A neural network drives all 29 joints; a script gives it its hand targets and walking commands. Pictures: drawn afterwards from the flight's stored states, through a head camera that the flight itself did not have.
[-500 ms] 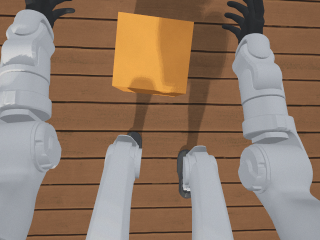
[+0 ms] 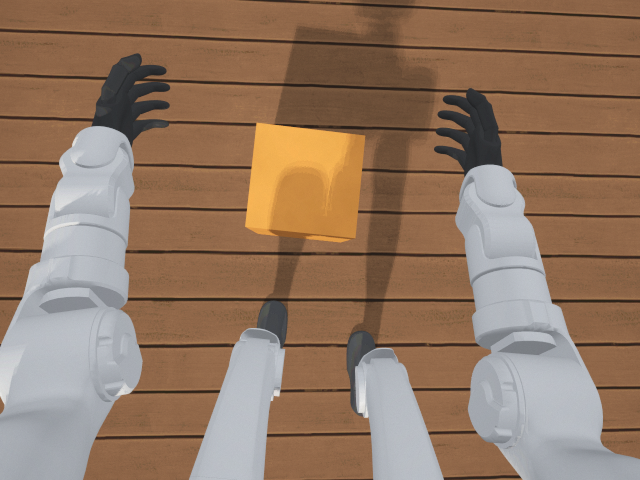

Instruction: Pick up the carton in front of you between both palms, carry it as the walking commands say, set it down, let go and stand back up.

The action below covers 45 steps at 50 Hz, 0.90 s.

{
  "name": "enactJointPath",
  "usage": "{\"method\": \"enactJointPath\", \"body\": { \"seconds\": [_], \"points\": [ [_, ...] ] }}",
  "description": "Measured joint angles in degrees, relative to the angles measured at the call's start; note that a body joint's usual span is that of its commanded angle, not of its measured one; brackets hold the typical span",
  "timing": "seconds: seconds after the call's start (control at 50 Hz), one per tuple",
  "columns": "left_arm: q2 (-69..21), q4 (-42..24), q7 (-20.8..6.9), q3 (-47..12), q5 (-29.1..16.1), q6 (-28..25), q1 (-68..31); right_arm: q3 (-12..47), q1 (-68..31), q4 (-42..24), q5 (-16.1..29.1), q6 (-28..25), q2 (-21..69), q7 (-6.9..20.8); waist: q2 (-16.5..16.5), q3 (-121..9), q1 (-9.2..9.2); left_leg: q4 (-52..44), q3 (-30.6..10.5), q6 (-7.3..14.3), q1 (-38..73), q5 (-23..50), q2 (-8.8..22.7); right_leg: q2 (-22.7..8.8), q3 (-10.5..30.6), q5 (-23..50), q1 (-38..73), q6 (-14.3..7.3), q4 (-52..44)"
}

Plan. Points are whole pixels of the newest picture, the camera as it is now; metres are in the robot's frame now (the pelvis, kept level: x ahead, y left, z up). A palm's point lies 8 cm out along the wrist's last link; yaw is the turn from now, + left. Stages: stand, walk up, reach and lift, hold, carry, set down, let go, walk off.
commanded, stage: let go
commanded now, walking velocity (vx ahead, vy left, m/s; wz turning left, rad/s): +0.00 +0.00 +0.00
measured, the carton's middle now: (304, 191) +0.50 +0.05 -0.54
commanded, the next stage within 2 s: stand in 1.14 s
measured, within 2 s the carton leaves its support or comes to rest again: neither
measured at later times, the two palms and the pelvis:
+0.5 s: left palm (61, 298) +0.30 +0.24 +0.00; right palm (616, 322) +0.32 -0.22 +0.00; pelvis +0.06 -0.02 +0.09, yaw +3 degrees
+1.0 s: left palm (52, 407) +0.23 +0.21 +0.05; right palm out of the picture +0.26 -0.25 +0.05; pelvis +0.08 -0.03 +0.11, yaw +2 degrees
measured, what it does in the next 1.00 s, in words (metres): rises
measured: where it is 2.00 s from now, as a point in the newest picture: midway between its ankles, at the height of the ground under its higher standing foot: (315, 372)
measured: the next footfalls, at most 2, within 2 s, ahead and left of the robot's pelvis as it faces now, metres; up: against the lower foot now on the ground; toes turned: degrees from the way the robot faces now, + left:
none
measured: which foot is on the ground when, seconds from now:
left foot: down 0.00-1.00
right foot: down 0.00-1.00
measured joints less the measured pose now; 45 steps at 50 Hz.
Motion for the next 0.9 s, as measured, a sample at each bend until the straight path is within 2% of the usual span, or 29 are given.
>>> {"method": "enactJointPath", "body": {
  "seconds": [0.16,0.38,0.58,0.74,0.9],
  "points": [
    [-3.22,-9.87,0.32,-3.72,-2.13,-2.04,20.18,3.69,18.66,-6.16,0.4,-2.71,-0.17,2.44,-0.16,0.16,0.03,-9.19,0.37,0.16,14.19,0.88,-0.27,-0.83,0.62,1.35,14.09,-0.41,-9.51],
    [-6.2,-13.55,1.07,-8.43,-5.32,-7.21,41.06,7.24,37.35,-6.25,2.14,-8.56,-1.19,5.4,0.42,-1.73,-0.38,-18.58,-0.08,-0.45,32.47,1.48,-0.35,-1.43,0.42,2.28,32.34,-1.51,-19.13],
    [-7.79,-18.92,1.91,-12.76,-6.88,-10.32,60.18,10.7,55.1,-10.23,3.89,-11.35,-3.07,7.15,0.39,1.41,-0.95,-28.6,-0.27,-1.47,53.92,2.94,0.2,-1.42,0.55,3.92,53.27,-2.89,-28.63],
    [-7.54,-22.9,1.88,-15.63,-7.45,-8.46,70.65,12.79,64.82,-13.19,4.85,-10.06,-5.11,8.18,-0.05,4.44,-1.08,-35.04,-0.28,-2.15,70.62,3.54,0.51,-1.47,0.69,4.47,69.62,-3.9,-34.55],
    [-7.21,-24.41,1.11,-16.28,-7.22,-3.74,71.48,13.44,65.79,-14.43,5.06,-6.04,-5.34,8.74,-0.39,7.37,-1.22,-35.03,-0.24,-2.25,78.4,2.26,0.34,-1.64,0.69,3.15,77.43,-4.27,-34.54]
  ]
}}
